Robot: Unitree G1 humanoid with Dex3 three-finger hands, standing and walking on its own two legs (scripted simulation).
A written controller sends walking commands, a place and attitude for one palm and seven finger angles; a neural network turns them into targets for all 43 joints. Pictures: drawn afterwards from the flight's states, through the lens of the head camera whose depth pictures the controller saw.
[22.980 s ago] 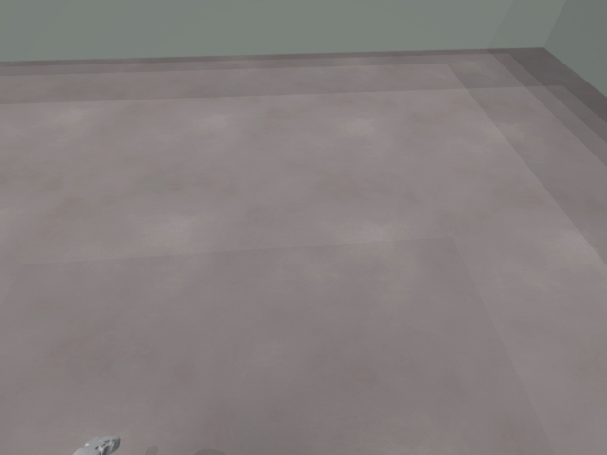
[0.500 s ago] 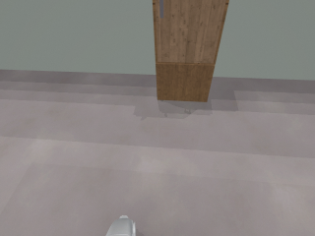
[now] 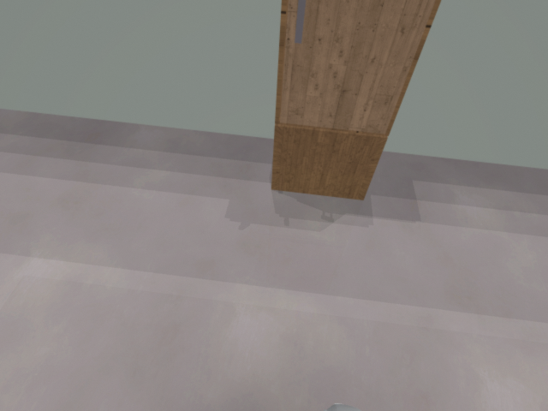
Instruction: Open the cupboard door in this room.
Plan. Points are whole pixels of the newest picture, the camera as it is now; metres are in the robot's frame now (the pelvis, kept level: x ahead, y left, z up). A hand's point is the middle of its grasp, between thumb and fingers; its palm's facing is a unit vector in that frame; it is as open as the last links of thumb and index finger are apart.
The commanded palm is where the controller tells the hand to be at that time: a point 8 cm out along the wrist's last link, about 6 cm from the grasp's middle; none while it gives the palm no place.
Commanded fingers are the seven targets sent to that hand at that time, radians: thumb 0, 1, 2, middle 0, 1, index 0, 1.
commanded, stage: stand and wait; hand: left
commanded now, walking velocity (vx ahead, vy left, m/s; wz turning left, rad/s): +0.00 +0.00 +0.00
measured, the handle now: (301, 12) +1.15 +0.01 +0.08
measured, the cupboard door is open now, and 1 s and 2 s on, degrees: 0 0 0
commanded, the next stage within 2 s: turn or walk to find it in 0.24 s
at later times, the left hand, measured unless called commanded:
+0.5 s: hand out of the picture +0.06 +0.12 -0.18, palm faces +0.06 -0.98 -0.19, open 7.3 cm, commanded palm none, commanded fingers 0.00 0.90 0.90 -0.20 -0.30 -0.20 -0.30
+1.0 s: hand out of the picture +0.05 +0.10 -0.17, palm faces +0.06 -0.99 -0.16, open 7.4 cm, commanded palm none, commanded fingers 0.00 0.90 0.90 -0.20 -0.30 -0.20 -0.30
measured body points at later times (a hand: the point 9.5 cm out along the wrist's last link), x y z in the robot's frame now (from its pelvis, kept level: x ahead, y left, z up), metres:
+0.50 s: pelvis +0.07 -0.05 +0.00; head +0.07 -0.06 +0.45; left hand +0.06 +0.17 -0.16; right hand +0.02 -0.25 -0.16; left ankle +0.03 +0.08 -0.74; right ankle +0.06 -0.15 -0.74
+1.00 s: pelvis +0.07 -0.05 +0.00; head +0.07 -0.05 +0.45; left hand +0.05 +0.15 -0.16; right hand +0.06 -0.26 -0.16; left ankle +0.03 +0.08 -0.74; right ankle +0.06 -0.15 -0.74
